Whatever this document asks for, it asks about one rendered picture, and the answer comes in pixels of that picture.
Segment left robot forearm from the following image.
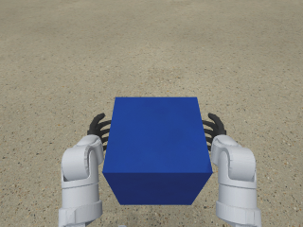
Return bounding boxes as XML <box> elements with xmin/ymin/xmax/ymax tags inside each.
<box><xmin>58</xmin><ymin>134</ymin><xmax>104</xmax><ymax>227</ymax></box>

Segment right robot forearm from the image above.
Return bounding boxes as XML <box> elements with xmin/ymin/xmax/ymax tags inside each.
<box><xmin>210</xmin><ymin>134</ymin><xmax>262</xmax><ymax>227</ymax></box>

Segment carton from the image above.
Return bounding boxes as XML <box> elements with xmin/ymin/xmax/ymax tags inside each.
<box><xmin>102</xmin><ymin>96</ymin><xmax>213</xmax><ymax>205</ymax></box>

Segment left robot hand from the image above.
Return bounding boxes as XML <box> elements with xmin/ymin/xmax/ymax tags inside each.
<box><xmin>87</xmin><ymin>113</ymin><xmax>112</xmax><ymax>150</ymax></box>

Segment right robot hand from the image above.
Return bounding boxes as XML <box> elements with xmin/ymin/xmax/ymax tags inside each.
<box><xmin>202</xmin><ymin>113</ymin><xmax>227</xmax><ymax>151</ymax></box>

